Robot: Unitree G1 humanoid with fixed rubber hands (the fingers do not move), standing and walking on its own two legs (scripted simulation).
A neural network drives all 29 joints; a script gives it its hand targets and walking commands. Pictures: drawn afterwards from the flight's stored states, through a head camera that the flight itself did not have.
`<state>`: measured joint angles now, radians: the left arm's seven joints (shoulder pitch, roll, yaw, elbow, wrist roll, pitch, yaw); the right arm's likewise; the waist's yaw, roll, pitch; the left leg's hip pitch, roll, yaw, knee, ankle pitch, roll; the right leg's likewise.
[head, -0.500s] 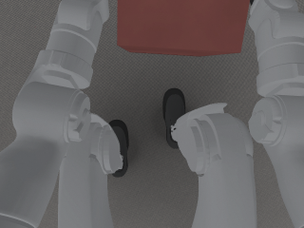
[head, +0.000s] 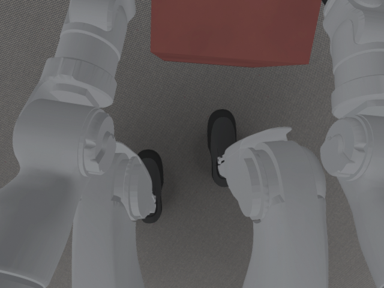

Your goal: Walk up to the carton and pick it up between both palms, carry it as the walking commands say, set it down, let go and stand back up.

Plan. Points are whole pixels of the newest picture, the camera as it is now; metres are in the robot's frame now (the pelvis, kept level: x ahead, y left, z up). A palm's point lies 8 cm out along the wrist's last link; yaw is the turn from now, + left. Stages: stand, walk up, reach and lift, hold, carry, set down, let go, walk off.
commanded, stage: set down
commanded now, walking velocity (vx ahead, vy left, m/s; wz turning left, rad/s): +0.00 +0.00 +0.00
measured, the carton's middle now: out of the picture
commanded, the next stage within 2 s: none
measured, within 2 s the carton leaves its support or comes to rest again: neither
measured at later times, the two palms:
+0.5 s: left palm out of the picture +0.57 +0.02 -0.16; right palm out of the picture +0.51 -0.29 -0.16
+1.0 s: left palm out of the picture +0.58 +0.04 -0.17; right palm out of the picture +0.50 -0.31 -0.18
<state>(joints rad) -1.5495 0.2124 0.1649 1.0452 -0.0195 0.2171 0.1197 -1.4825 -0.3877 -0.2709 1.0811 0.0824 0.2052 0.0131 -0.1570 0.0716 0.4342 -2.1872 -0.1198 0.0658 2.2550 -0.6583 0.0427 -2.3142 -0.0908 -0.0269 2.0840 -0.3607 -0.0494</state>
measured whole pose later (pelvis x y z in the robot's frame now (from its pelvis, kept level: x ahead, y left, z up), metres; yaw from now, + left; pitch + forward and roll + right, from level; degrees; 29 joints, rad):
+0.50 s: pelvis +0.00 +0.00 +0.00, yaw +0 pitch +32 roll +0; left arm -1.53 0.20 0.19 1.01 0.01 0.20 0.09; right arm -1.48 -0.39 -0.33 1.08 0.04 0.18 0.06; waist -0.16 0.07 0.47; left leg -2.15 -0.12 0.08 2.27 -0.69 0.05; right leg -2.28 -0.08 -0.02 2.10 -0.38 -0.03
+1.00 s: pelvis +0.00 -0.01 +0.00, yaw -1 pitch +32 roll +1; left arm -1.59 0.35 -0.03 1.13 -0.19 0.12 0.13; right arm -1.49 -0.43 -0.24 1.21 0.21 0.02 -0.07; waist -0.13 0.03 0.50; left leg -2.14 -0.11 0.04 2.25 -0.69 0.00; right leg -2.29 -0.07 -0.05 2.08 -0.36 -0.08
